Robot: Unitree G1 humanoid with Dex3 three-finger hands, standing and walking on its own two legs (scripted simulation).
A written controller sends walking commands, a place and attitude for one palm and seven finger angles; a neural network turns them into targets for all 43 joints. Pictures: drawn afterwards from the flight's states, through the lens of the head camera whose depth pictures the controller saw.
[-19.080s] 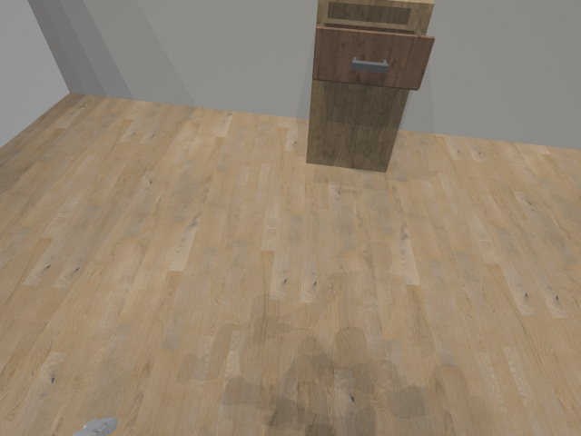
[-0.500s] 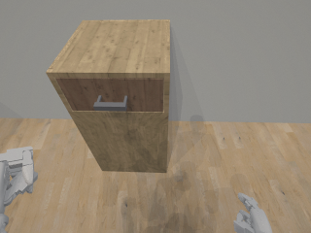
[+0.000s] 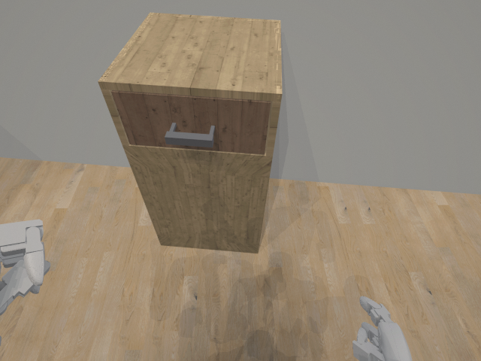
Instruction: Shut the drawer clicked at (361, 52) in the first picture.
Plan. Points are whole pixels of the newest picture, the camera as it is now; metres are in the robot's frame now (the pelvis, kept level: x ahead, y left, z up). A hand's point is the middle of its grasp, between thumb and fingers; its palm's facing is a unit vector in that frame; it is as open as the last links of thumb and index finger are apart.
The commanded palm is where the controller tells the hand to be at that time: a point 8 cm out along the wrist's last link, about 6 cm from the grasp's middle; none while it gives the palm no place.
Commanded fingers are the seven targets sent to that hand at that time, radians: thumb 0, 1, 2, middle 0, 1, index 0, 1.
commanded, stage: step back with the hand held close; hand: left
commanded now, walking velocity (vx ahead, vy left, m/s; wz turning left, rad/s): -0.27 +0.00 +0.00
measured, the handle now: (191, 133) +0.65 +0.17 -0.04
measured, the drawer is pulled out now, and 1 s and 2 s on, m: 0.00 0.00 0.00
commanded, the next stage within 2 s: stop stepping back and stand still in 0.50 s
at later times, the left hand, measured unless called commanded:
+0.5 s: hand (60, 318) +0.14 +0.20 +0.15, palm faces +0.16 -0.85 -0.51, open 3.3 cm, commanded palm +0.05 +0.26 +0.19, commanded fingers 0.00 0.90 0.90 -1.40 -1.60 -1.40 -1.60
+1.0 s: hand out of the picture -0.02 +0.21 +0.17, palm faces +0.37 -0.85 -0.37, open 3.3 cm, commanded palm -0.09 +0.26 +0.19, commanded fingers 0.00 0.90 0.90 -1.40 -1.60 -1.40 -1.60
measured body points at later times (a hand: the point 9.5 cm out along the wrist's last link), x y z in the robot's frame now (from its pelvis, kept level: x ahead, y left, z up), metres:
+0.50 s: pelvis -0.09 -0.01 +0.00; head +0.01 +0.02 +0.43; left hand +0.12 +0.25 +0.18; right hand +0.12 -0.23 -0.08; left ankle +0.07 +0.07 -0.73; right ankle -0.25 -0.12 -0.72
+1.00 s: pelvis -0.22 -0.02 +0.00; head -0.24 +0.00 +0.45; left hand -0.05 +0.25 +0.19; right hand -0.05 -0.27 -0.06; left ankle -0.15 +0.07 -0.73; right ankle -0.24 -0.13 -0.71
